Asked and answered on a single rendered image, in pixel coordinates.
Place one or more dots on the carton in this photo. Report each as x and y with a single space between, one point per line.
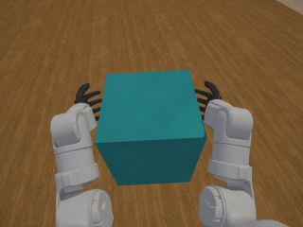
150 127

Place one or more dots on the robot right forearm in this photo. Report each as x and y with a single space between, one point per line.
232 134

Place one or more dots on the robot left forearm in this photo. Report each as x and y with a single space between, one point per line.
71 139

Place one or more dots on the robot right hand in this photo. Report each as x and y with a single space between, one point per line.
216 95

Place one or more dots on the robot right upper arm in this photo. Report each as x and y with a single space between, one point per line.
230 206

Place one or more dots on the robot left upper arm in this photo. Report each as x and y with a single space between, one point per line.
91 208

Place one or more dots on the robot left hand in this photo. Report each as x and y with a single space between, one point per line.
81 98

